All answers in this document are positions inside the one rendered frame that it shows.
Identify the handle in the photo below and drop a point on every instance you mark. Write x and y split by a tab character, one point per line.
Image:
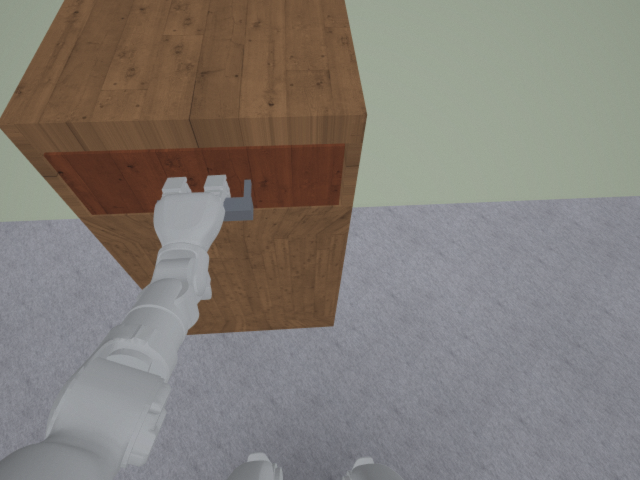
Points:
239	208

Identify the left robot upper arm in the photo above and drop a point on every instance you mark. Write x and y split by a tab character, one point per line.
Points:
111	418

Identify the robot right shin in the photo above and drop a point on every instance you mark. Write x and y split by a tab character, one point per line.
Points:
362	461

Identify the cabinet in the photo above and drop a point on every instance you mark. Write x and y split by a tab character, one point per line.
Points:
168	74

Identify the left robot thigh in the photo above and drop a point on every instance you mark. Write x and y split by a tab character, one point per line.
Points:
257	470

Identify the robot left forearm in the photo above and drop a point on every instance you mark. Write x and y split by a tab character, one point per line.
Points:
150	336

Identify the drawer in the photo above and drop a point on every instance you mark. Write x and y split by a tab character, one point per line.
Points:
131	181

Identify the left robot hand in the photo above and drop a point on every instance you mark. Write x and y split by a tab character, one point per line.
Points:
181	216

